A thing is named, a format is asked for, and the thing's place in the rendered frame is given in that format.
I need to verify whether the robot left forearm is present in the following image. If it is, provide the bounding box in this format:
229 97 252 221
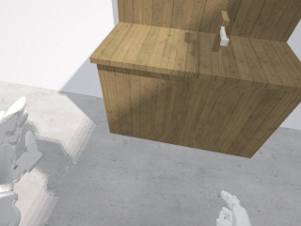
0 191 22 226

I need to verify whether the tap lever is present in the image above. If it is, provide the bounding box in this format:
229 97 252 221
219 26 229 46

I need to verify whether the counter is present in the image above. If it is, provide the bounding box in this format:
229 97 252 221
89 0 301 158

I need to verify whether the robot right hand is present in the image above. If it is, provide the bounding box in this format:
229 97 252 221
216 190 252 226

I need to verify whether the robot left hand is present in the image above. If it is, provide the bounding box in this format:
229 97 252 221
0 96 42 193

